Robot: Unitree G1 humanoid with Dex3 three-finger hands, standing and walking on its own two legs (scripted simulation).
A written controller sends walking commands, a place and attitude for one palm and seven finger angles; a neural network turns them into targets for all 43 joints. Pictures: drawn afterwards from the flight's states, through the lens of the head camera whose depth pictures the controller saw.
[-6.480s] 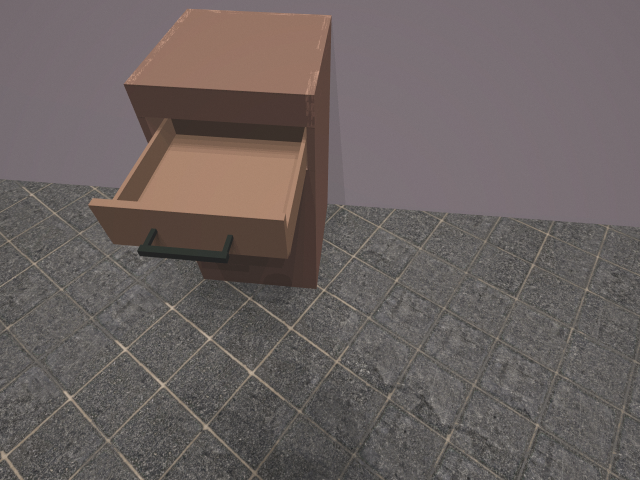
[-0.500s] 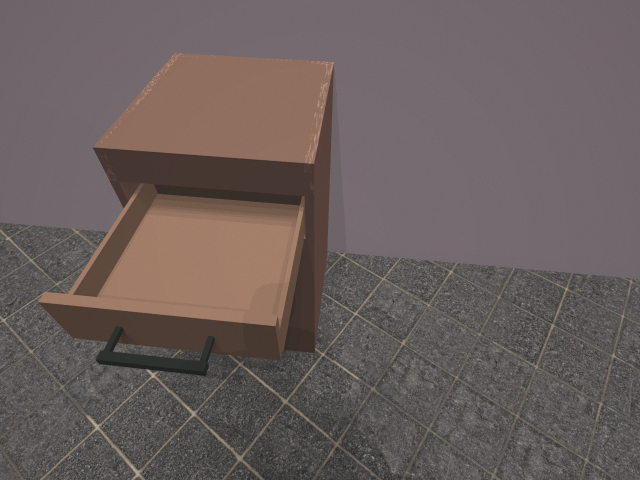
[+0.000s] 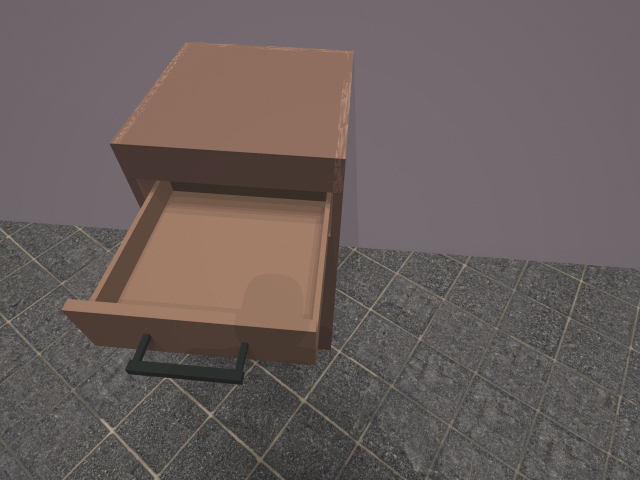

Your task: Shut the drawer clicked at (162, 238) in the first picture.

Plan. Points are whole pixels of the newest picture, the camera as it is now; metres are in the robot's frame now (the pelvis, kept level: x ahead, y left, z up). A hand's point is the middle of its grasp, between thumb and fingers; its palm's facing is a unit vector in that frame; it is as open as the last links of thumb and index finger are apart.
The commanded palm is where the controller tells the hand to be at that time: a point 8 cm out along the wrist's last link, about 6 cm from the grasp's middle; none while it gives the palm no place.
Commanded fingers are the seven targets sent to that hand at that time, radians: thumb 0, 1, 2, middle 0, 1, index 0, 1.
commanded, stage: come to a stop and stand still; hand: left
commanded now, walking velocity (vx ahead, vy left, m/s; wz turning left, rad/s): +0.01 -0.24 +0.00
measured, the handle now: (189, 359) +0.30 +0.23 -0.11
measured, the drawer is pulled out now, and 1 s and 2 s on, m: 0.30 0.30 0.30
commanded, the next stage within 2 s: look again from close up in 0.90 s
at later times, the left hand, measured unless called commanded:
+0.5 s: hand out of the picture +0.02 +0.16 -0.16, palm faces +0.00 -0.97 -0.23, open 7.3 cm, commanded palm none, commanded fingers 0.00 0.90 0.90 -0.20 -0.30 -0.20 -0.30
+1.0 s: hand out of the picture -0.04 +0.12 -0.16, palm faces +0.05 -0.99 -0.15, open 7.4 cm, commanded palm none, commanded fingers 0.00 0.90 0.90 -0.20 -0.30 -0.20 -0.30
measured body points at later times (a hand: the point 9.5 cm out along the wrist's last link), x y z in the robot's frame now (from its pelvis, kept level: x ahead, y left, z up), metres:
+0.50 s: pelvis +0.01 -0.02 +0.02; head +0.03 -0.03 +0.46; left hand +0.02 +0.21 -0.14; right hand +0.00 -0.22 -0.15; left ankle +0.02 +0.13 -0.72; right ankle +0.00 -0.06 -0.72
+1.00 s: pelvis -0.01 -0.03 +0.02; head -0.01 -0.03 +0.47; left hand -0.05 +0.17 -0.14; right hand -0.08 -0.22 -0.15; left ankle +0.02 +0.12 -0.72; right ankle +0.00 -0.06 -0.72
